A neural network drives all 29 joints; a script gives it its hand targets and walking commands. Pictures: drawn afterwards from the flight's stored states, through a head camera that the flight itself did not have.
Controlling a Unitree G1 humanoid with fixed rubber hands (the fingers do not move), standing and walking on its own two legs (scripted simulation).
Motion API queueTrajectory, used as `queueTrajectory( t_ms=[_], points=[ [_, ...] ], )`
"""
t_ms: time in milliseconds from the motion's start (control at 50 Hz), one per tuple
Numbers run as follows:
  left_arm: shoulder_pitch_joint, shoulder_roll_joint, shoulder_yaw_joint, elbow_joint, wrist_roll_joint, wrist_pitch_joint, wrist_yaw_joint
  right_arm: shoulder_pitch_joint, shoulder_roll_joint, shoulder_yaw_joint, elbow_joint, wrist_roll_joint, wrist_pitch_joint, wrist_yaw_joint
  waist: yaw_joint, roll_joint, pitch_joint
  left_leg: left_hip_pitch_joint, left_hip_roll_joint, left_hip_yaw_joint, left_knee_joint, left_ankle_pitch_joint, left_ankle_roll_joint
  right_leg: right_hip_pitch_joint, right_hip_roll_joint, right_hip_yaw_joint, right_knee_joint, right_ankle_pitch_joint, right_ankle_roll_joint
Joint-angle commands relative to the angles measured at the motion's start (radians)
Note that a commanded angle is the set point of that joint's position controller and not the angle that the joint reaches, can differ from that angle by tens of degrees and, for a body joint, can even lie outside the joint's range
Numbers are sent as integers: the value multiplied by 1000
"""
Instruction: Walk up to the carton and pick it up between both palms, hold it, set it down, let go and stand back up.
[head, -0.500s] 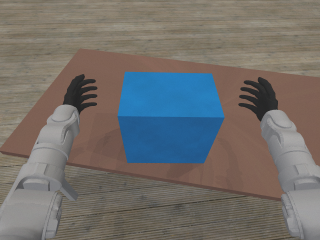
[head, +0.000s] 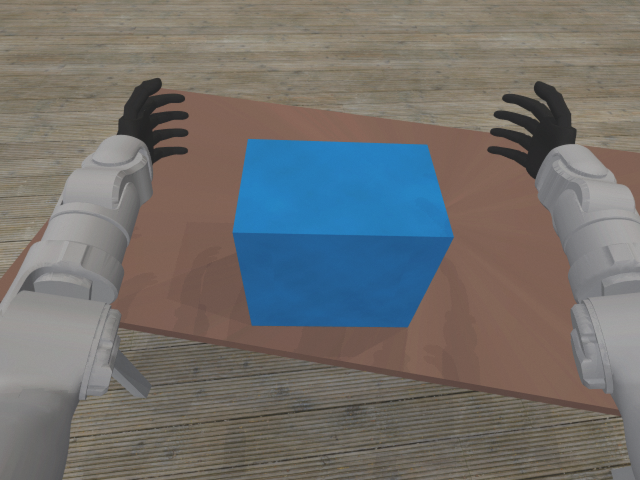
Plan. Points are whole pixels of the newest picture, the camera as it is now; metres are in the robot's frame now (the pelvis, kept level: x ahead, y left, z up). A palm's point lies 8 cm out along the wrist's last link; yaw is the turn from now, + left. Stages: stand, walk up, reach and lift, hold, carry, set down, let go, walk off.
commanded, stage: reach and lift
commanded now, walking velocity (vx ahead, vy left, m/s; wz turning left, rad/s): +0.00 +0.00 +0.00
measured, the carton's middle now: (334, 240) +0.48 -0.02 -0.01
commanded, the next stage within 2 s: none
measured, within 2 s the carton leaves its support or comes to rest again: neither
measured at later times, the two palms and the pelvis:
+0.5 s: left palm (153, 217) +0.44 +0.22 +0.08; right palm (494, 214) +0.44 -0.23 +0.09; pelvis -0.01 +0.00 -0.01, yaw +1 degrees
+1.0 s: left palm (173, 228) +0.45 +0.21 +0.04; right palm (489, 226) +0.45 -0.24 +0.06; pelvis -0.02 +0.00 -0.04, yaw +0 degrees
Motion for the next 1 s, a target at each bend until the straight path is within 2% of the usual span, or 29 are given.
queueTrajectory(
  t_ms=[0, 80, 160, 240, 340, 360, 380, 420, 440, 460, 480, 500, 520, 540, 580, 600, 640, 720, 740, 760, 780, 800, 840, 880, 900, 920, 940, 960, 980],
  points=[
    [-530, 157, 28, -44, 2, -48, -5, -489, -185, -20, -35, -14, -29, 3, -23, 6, -553, 316, -39, -5, 46, 408, -26, 168, 21, -36, 48, 492, 40],
    [-473, 152, 29, 81, 28, -91, -31, -459, -145, 15, 32, -15, -52, -8, -19, -34, -506, 209, -48, 5, 22, 388, -8, 260, 8, -15, 66, 550, 55],
    [-413, 129, 19, 159, 52, -187, -52, -398, -93, 39, 44, -7, -111, -18, -6, -47, -486, 126, -53, 9, 2, 382, 4, 331, -4, -7, 84, 565, 63],
    [-398, 96, -1, 176, 52, -315, -53, -348, -58, 45, 31, -7, -204, -22, 6, -8, -515, 172, -42, 7, 30, 429, -9, 241, 0, -28, 83, 496, 54],
    [-538, 89, -40, 107, -22, -450, -20, -409, -81, -22, -27, -46, -303, -25, 1, 82, -662, 272, -27, 6, 100, 449, -58, 19, 14, -74, 88, 371, 37],
    [-562, 86, -47, 102, -35, -467, -12, -423, -87, -36, -24, -58, -314, -24, -6, 92, -688, 280, -25, 5, 112, 434, -64, -19, 15, -80, 94, 348, 34],
    [-568, 78, -41, 197, -37, -483, -7, -427, -88, -52, 23, -87, -321, -19, -29, 49, -664, 187, -33, 18, 123, 370, -53, -27, 11, -66, 109, 303, 22],
    [-566, 91, -60, 253, -46, -524, -4, -452, -85, -61, 48, -113, -340, -18, -27, 16, -678, 50, -41, 32, 111, 246, -38, 3, -2, -62, 148, 280, 31],
    [-561, 87, -78, 304, -64, -538, -4, -442, -59, -43, 81, -114, -336, -16, -39, -1, -659, 8, -42, 26, 105, 198, -30, 9, -6, -55, 162, 250, 35],
    [-573, 82, -90, 321, -76, -552, -3, -453, -68, -50, 90, -114, -343, -18, -40, 8, -690, -27, -43, 30, 114, 167, -29, 10, -12, -49, 175, 216, 34],
    [-540, 74, -97, 357, -76, -559, -1, -427, -54, -38, 124, -105, -347, -20, -45, 2, -684, -37, -44, 24, 121, 189, -32, 7, -17, -41, 183, 249, 34],
    [-544, 85, -84, 359, -72, -573, -2, -431, -65, -40, 135, -109, -359, -22, -36, -9, -728, -48, -46, 30, 139, 210, -37, 20, -13, -44, 202, 284, 39],
    [-546, 74, -95, 382, -76, -583, -1, -426, -70, -46, 155, -111, -371, -22, -46, -10, -751, -40, -42, 25, 145, 234, -42, 7, -8, -49, 208, 308, 43],
    [-522, 65, -96, 439, -75, -590, -5, -422, -57, -24, 187, -104, -383, -22, -38, -28, -731, -49, -43, 26, 159, 241, -39, -3, -8, -48, 217, 319, 46],
    [-484, 52, -100, 478, -62, -611, -16, -398, -50, -8, 225, -82, -414, -27, -34, 0, -738, -63, -45, 28, 176, 316, -52, 28, -10, -43, 236, 404, 48],
    [-461, 54, -98, 521, -55, -615, -23, -392, -54, 13, 246, -72, -424, -25, -35, -12, -721, -76, -43, 24, 180, 320, -50, 36, -10, -48, 241, 410, 48],
    [-454, 42, -98, 548, -49, -634, -35, -388, -32, 48, 238, -43, -444, -22, -7, -2, -725, -101, -47, 28, 186, 330, -45, 38, -13, -39, 252, 415, 53],
    [-488, 53, -85, 457, -49, -674, -25, -396, -50, 52, 165, -17, -489, -14, -7, 5, -800, -91, -47, 35, 222, 406, -59, 28, -2, -44, 276, 477, 52],
    [-488, 59, -74, 448, -45, -678, -23, -400, -45, 61, 163, -8, -492, -15, 7, 13, -793, -111, -50, 38, 222, 404, -61, 34, -3, -40, 286, 488, 49],
    [-515, 51, -78, 431, -56, -684, -24, -420, -38, 66, 145, -4, -492, -13, -7, 11, -800, -128, -53, 40, 225, 390, -63, 24, -4, -40, 292, 471, 52],
    [-513, 59, -75, 392, -52, -693, -22, -421, -39, 62, 120, 0, -494, -8, 2, 22, -830, -124, -54, 48, 231, 388, -64, 18, -2, -40, 301, 480, 52],
    [-535, 58, -80, 387, -69, -693, -20, -434, -42, 66, 115, 4, -489, -3, -1, 7, -831, -131, -53, 46, 232, 350, -56, 4, -1, -37, 300, 440, 54],
    [-556, 62, -80, 356, -78, -699, -7, -438, -36, 64, 122, 14, -481, 7, 0, 32, -856, -115, -53, 47, 236, 330, -62, -44, -3, -40, 305, 402, 47],
    [-559, 54, -96, 386, -96, -685, -6, -441, -36, 68, 159, 6, -457, 10, -17, 2, -815, -130, -49, 44, 242, 269, -54, -89, -4, -41, 305, 337, 48],
    [-551, 31, -109, 393, -109, -678, -9, -432, -29, 77, 174, 17, -450, 15, -8, 14, -822, -114, -45, 42, 240, 286, -51, -103, -4, -43, 301, 325, 42],
    [-539, 27, -117, 404, -106, -670, -11, -424, -30, 75, 187, 11, -444, 17, -23, -6, -817, -104, -44, 37, 255, 296, -50, -110, 0, -43, 307, 331, 44],
    [-525, 17, -109, 399, -104, -665, -16, -420, -21, 83, 191, 15, -442, 19, -7, 6, -817, -98, -43, 38, 256, 302, -50, -105, -1, -43, 304, 340, 43],
    [-517, 26, -104, 428, -89, -654, -19, -427, -24, 77, 195, 6, -440, 17, -19, -15, -790, -110, -44, 37, 265, 304, -46, -101, -1, -45, 310, 350, 45],
    [-494, 17, -92, 452, -75, -648, -24, -421, -23, 75, 220, -3, -440, 13, -15, -15, -774, -111, -44, 37, 263, 316, -44, -87, -1, -44, 310, 374, 48]
  ],
)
